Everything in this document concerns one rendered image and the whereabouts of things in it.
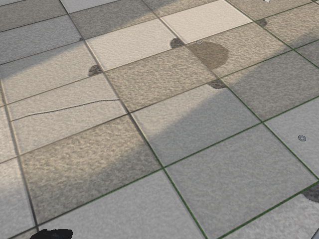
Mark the robot left hand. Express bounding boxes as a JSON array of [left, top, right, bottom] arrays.
[[30, 229, 73, 239]]

